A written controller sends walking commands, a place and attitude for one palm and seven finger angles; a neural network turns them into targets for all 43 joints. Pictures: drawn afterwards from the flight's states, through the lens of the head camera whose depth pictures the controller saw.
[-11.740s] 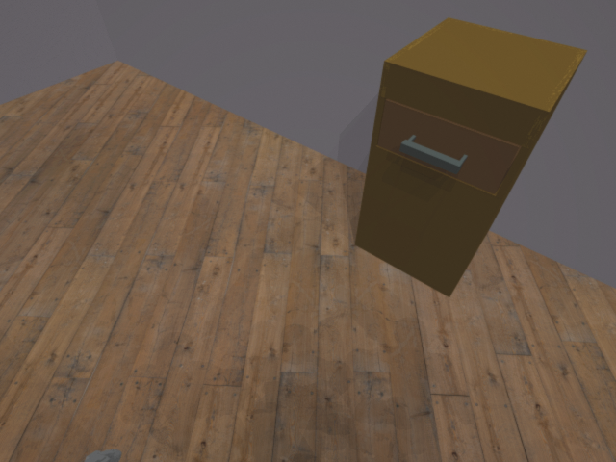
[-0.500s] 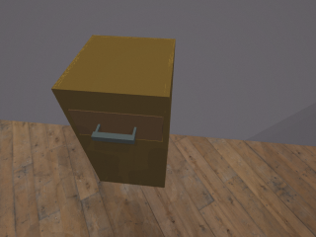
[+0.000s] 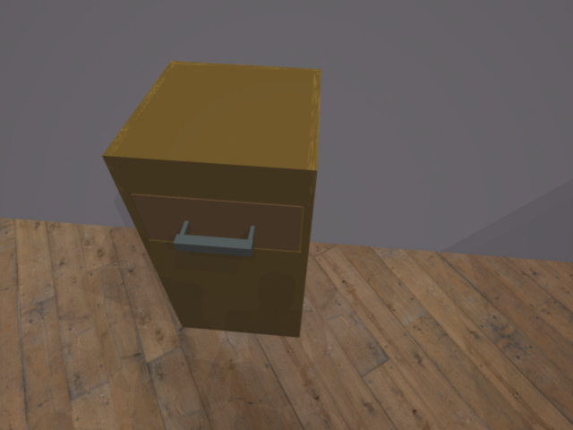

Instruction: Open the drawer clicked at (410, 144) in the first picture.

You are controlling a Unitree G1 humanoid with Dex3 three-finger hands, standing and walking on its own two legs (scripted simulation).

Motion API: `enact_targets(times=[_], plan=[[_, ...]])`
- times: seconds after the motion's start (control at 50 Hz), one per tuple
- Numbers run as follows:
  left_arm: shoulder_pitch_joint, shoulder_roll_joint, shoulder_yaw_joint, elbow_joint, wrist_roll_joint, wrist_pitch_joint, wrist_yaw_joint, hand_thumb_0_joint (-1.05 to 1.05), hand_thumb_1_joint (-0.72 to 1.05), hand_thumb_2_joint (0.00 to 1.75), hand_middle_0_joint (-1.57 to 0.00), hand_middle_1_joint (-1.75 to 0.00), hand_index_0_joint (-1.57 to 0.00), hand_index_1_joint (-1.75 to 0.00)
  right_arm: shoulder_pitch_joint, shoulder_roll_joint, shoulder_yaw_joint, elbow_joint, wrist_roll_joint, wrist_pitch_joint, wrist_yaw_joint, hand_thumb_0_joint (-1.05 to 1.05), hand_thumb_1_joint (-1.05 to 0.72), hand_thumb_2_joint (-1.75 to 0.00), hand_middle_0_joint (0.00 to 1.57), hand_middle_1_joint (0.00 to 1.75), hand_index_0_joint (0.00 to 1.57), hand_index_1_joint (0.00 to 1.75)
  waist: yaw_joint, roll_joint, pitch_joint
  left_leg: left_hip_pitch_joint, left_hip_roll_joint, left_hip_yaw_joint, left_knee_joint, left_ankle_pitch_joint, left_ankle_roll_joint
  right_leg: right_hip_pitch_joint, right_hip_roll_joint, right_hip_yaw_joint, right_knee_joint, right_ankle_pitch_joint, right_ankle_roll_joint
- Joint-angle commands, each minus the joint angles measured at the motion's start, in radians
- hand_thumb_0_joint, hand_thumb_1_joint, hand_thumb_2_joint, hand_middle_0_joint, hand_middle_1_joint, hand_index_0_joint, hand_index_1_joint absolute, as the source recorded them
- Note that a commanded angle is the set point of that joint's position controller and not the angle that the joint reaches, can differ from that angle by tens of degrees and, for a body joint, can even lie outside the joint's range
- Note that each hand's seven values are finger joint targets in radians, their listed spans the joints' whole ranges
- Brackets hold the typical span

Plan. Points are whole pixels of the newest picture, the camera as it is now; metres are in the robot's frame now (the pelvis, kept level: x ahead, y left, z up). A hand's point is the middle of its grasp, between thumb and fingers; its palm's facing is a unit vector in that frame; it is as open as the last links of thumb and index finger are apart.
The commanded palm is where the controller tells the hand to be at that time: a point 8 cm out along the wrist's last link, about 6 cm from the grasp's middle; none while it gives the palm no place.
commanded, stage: come to a stop and stand still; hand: left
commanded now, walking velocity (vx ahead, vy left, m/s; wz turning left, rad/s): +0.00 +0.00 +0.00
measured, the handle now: (216, 236) +0.55 +0.20 -0.16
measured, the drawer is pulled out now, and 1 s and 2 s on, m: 0.00 0.00 0.00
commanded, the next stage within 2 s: look again from close up in 0.04 s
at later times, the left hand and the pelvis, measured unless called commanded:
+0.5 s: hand out of the picture -0.01 +0.15 -0.18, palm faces +0.04 -0.99 -0.16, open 7.4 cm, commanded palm none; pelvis +0.02 +0.00 +0.00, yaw +0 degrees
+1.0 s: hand (174, 374) +0.21 +0.18 -0.04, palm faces -0.04 -0.30 -0.95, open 7.9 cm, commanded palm +0.14 +0.20 -0.03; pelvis -0.02 -0.03 -0.03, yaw -2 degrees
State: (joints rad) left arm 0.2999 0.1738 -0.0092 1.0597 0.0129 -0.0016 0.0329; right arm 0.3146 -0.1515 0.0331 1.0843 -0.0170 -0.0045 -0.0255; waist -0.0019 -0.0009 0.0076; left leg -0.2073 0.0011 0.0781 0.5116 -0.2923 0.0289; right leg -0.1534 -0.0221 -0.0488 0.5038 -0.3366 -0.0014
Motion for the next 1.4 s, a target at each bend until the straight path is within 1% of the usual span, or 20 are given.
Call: enact_targets(times=[0.0,0.66,0.68,0.7,0.72,0.74,0.76,0.78,0.8,0.84,0.86,0.88,0.92,0.94,1.0,1.04,1.08,1.16,1.24,1.38], plan=[[0.067,0.075,0.012,-0.013,-0.002,-0.013,0.004,0.00,0.90,0.90,-0.20,-0.30,-0.20,-0.30,0.043,-0.111,-0.021,-0.023,0.004,-0.024,-0.004,0.00,-0.90,-0.90,0.20,0.30,0.20,0.30,0.013,0.002,0.075,-0.035,0.110,-0.131,-0.136,0.166,0.037,-0.035,-0.060,0.059,-0.083,0.124,-0.036],[0.116,0.037,0.013,0.052,0.000,-0.021,0.010,0.00,0.90,0.90,-0.20,-0.30,-0.20,-0.30,0.043,-0.074,-0.023,0.035,0.007,-0.022,-0.017,0.00,-0.90,-0.90,0.20,0.30,0.20,0.30,0.006,-0.012,0.068,0.052,0.103,-0.095,-0.102,0.302,0.023,-0.021,-0.081,0.067,-0.107,0.306,-0.037],[0.167,0.085,0.021,0.064,0.014,-0.051,0.050,0.00,0.90,0.90,-0.20,-0.30,-0.20,-0.30,-0.076,-0.111,-0.038,-0.047,0.018,-0.030,-0.006,0.00,-0.90,-0.90,0.20,0.30,0.20,0.30,0.041,-0.077,0.096,-0.050,0.101,-0.065,0.136,0.382,-0.017,-0.061,-0.139,0.148,-0.135,0.798,0.005],[-0.588,0.333,-0.070,-1.471,0.098,-0.208,0.046,0.00,0.88,0.89,-0.20,-0.32,-0.20,-0.32,-0.033,-0.257,-0.048,-0.385,0.073,-0.179,-0.050,0.00,-0.90,-0.90,0.20,0.30,0.20,0.30,-0.058,0.203,-0.362,0.213,0.018,-0.041,-0.046,0.564,0.035,-0.005,-0.039,0.139,0.008,0.732,-0.046],[-0.209,0.308,0.015,-1.184,0.133,-0.130,0.130,0.00,0.85,0.88,-0.20,-0.33,-0.20,-0.33,-0.088,-0.199,-0.055,-0.310,0.054,-0.276,-0.095,0.00,-0.90,-0.90,0.20,0.30,0.20,0.30,0.014,0.428,-0.376,0.361,0.056,-0.093,-0.071,0.749,0.019,-0.105,0.007,0.051,0.109,0.341,-0.055],[0.038,0.154,-0.041,-1.064,0.121,0.022,0.187,0.00,0.83,0.87,-0.21,-0.34,-0.21,-0.34,-0.085,-0.158,-0.077,-0.303,0.085,-0.307,-0.095,0.00,-0.90,-0.90,0.20,0.30,0.20,0.30,-0.011,0.279,-0.217,0.239,0.080,-0.114,-0.113,0.716,-0.010,-0.227,0.025,-0.024,0.175,0.055,-0.025],[0.066,0.003,-0.148,-1.036,0.178,0.065,0.192,0.00,0.81,0.86,-0.21,-0.36,-0.21,-0.36,-0.089,-0.142,-0.078,-0.302,0.086,-0.322,-0.092,0.00,-0.90,-0.90,0.20,0.30,0.20,0.30,-0.023,0.179,-0.131,0.156,0.075,-0.106,-0.079,0.676,0.013,-0.259,0.026,-0.034,0.149,0.061,-0.015],[0.006,0.056,-0.154,-1.137,0.259,0.066,0.206,0.00,0.78,0.85,-0.21,-0.37,-0.21,-0.37,-0.135,-0.178,-0.088,-0.369,0.069,-0.330,-0.074,0.00,-0.90,-0.90,0.20,0.30,0.20,0.30,-0.008,0.101,-0.075,0.069,0.063,-0.114,-0.021,0.553,0.008,-0.282,0.014,-0.019,0.089,0.111,-0.023],[0.009,0.113,-0.145,-1.152,0.373,0.061,0.229,0.00,0.76,0.84,-0.21,-0.39,-0.21,-0.39,-0.128,-0.220,-0.091,-0.386,0.036,-0.316,-0.066,0.00,-0.90,-0.90,0.20,0.30,0.20,0.30,-0.034,0.026,-0.138,0.019,0.040,-0.099,0.045,0.452,0.012,-0.299,0.021,-0.002,0.058,0.205,-0.033],[0.079,0.105,-0.171,-1.091,0.579,0.065,0.279,0.00,0.71,0.82,-0.21,-0.42,-0.21,-0.42,-0.134,-0.230,-0.096,-0.467,-0.006,-0.270,-0.042,0.00,-0.90,-0.90,0.20,0.30,0.20,0.30,-0.036,-0.121,-0.189,-0.080,-0.005,-0.100,0.151,0.411,0.023,-0.339,0.030,0.039,0.108,0.325,-0.037],[0.174,0.113,-0.144,-1.026,0.694,0.067,0.308,0.00,0.69,0.81,-0.22,-0.43,-0.22,-0.43,-0.142,-0.221,-0.109,-0.490,-0.025,-0.231,-0.028,0.00,-0.90,-0.90,0.20,0.30,0.20,0.30,0.003,-0.218,-0.245,-0.145,-0.012,-0.088,0.172,0.378,0.011,-0.328,0.037,0.029,0.150,0.325,-0.036],[0.270,0.089,-0.151,-0.957,0.784,0.064,0.328,0.00,0.67,0.80,-0.22,-0.45,-0.22,-0.45,-0.189,-0.217,-0.118,-0.519,-0.036,-0.189,-0.011,0.00,-0.90,-0.90,0.20,0.30,0.20,0.30,0.039,-0.282,-0.183,-0.248,-0.020,-0.082,0.178,0.295,0.001,-0.349,0.041,0.052,0.162,0.308,-0.039],[0.357,0.092,-0.134,-0.929,0.916,0.031,0.346,0.00,0.62,0.78,-0.22,-0.48,-0.22,-0.48,-0.247,-0.207,-0.124,-0.562,-0.045,-0.106,0.030,0.00,-0.90,-0.90,0.20,0.30,0.20,0.30,0.088,-0.302,-0.152,-0.368,-0.031,-0.058,0.200,0.190,-0.012,-0.345,0.030,0.110,0.179,0.327,-0.051],[0.365,0.153,-0.068,-0.948,0.959,-0.001,0.353,0.00,0.60,0.77,-0.22,-0.50,-0.22,-0.50,-0.273,-0.196,-0.122,-0.583,-0.037,-0.076,0.047,0.00,-0.90,-0.90,0.20,0.30,0.20,0.30,0.123,-0.287,-0.168,-0.413,-0.039,-0.050,0.213,0.175,-0.017,-0.311,0.024,0.151,0.196,0.382,-0.059],[0.296,0.284,0.043,-1.096,1.051,-0.075,0.402,0.00,0.53,0.74,-0.23,-0.54,-0.23,-0.54,-0.324,-0.177,-0.102,-0.663,-0.032,-0.019,0.064,0.00,-0.90,-0.90,0.20,0.30,0.20,0.30,0.164,-0.107,-0.277,-0.448,-0.065,-0.033,0.255,0.122,-0.018,-0.282,0.013,0.198,0.252,0.313,-0.061],[0.142,0.351,0.102,-1.197,1.105,-0.088,0.453,0.00,0.48,0.72,-0.23,-0.57,-0.23,-0.57,-0.336,-0.169,-0.097,-0.694,-0.040,0.021,0.057,0.00,-0.90,-0.90,0.20,0.30,0.20,0.30,0.153,-0.029,-0.266,-0.443,-0.078,-0.042,0.290,0.064,-0.013,-0.364,0.024,0.233,0.233,0.117,-0.070],[0.018,0.337,0.092,-1.235,1.133,-0.077,0.506,0.00,0.43,0.70,-0.23,-0.60,-0.23,-0.60,-0.335,-0.158,-0.095,-0.717,-0.051,0.047,0.053,0.00,-0.90,-0.90,0.20,0.30,0.20,0.30,0.121,0.024,-0.293,-0.377,-0.080,-0.040,0.340,0.068,-0.008,-0.451,0.025,0.254,0.223,0.040,-0.074],[-0.248,0.348,0.078,-1.287,1.082,-0.072,0.539,0.00,0.34,0.66,-0.24,-0.66,-0.24,-0.66,-0.338,-0.153,-0.098,-0.705,-0.056,0.054,0.014,0.00,-0.90,-0.90,0.20,0.30,0.20,0.30,0.028,-0.017,-0.317,-0.355,-0.073,-0.070,0.406,-0.007,0.011,-0.490,0.015,0.285,0.180,-0.034,-0.053],[-0.303,0.327,0.011,-1.236,1.024,-0.040,0.468,0.00,0.25,0.62,-0.25,-0.72,-0.25,-0.72,-0.348,-0.155,-0.082,-0.685,-0.047,0.039,-0.009,0.00,-0.90,-0.90,0.20,0.30,0.20,0.30,-0.003,-0.031,-0.310,-0.342,-0.062,-0.075,0.365,-0.023,0.020,-0.436,0.013,0.241,0.144,-0.012,-0.034],[-0.214,0.366,0.030,-1.135,0.990,0.020,0.307,0.00,0.08,0.55,-0.26,-0.82,-0.26,-0.82,-0.325,-0.163,-0.058,-0.657,-0.032,0.051,-0.023,0.00,-0.90,-0.90,0.20,0.30,0.20,0.30,0.063,-0.046,-0.285,-0.298,-0.050,-0.065,0.214,0.058,0.011,-0.256,0.008,0.169,0.101,0.125,-0.022]])
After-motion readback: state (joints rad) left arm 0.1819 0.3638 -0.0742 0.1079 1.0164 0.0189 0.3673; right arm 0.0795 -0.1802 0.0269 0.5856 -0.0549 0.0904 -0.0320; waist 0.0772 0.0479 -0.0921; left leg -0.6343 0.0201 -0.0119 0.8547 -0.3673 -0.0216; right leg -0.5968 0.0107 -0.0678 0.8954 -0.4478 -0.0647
